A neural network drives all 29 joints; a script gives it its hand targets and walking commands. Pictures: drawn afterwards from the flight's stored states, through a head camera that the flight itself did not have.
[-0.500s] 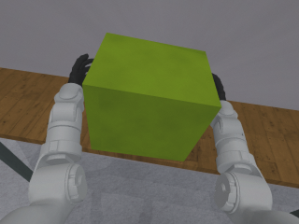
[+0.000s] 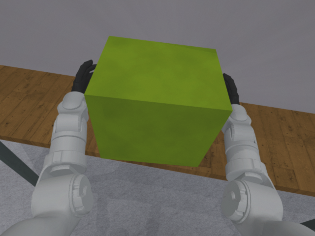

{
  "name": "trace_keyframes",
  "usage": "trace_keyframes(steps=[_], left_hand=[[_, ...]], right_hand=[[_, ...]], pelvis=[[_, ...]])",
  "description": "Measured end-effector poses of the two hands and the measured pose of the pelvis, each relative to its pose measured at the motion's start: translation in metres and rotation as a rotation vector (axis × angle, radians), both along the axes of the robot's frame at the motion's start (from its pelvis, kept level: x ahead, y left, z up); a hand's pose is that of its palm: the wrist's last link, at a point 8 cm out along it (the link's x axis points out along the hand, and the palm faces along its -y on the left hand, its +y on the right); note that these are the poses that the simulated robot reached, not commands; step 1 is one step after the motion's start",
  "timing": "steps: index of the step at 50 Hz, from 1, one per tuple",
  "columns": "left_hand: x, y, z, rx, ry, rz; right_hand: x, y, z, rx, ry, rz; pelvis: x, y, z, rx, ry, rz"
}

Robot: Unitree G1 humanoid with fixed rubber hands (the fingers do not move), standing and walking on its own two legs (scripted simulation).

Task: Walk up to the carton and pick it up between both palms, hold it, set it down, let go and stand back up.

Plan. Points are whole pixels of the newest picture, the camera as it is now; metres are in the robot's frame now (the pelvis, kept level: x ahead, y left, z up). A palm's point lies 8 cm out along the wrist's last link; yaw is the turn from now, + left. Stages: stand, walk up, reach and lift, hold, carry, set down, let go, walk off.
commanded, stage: set down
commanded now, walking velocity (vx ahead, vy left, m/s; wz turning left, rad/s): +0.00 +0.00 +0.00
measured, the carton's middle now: (156, 105) +0.43 -0.02 +0.09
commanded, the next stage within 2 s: none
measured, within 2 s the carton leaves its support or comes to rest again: neither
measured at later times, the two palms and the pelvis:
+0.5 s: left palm (80, 98) +0.43 +0.17 +0.13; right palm (227, 104) +0.39 -0.21 +0.12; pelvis +0.00 +0.00 +0.00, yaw +0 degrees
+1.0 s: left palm (82, 101) +0.44 +0.17 +0.11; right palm (225, 109) +0.40 -0.21 +0.10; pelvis +0.00 -0.01 +0.00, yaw -1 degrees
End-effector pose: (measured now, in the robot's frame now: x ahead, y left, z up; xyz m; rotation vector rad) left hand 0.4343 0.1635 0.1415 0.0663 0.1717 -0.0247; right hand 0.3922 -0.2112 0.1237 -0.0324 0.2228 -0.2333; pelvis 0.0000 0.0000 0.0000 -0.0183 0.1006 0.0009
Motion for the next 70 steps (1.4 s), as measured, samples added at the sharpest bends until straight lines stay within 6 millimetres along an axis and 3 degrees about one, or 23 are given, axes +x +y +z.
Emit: trace_keyframes(steps=[10, 40, 50, 59, 64, 70], left_hand=[[-0.004, 0.006, -0.014, 0.000, 0.020, 0.013], [-0.005, 0.007, -0.020, -0.009, 0.026, 0.009], [0.002, 0.006, -0.034, 0.006, 0.041, 0.002], [0.018, 0.000, -0.047, -0.009, 0.032, 0.016], [0.022, 0.000, -0.049, -0.010, 0.035, 0.018], [0.020, 0.001, -0.051, -0.009, 0.051, 0.016]], right_hand=[[0.004, 0.005, -0.001, 0.003, -0.025, 0.010], [0.002, 0.004, -0.007, 0.009, -0.054, 0.016], [0.005, 0.002, -0.026, 0.024, -0.009, 0.024], [0.015, -0.002, -0.045, 0.042, 0.034, 0.011], [0.017, -0.009, -0.043, 0.046, 0.019, -0.018], [0.011, -0.030, -0.038, 0.047, 0.040, -0.054]], pelvis=[[0.001, 0.000, 0.000, 0.002, 0.004, 0.006], [-0.003, -0.004, 0.000, 0.009, -0.016, -0.003], [0.000, -0.006, -0.001, 0.011, 0.038, -0.023], [0.003, -0.004, -0.006, 0.009, 0.186, -0.070], [0.000, 0.000, -0.009, 0.008, 0.224, -0.090], [-0.007, 0.005, -0.010, 0.005, 0.229, -0.106]])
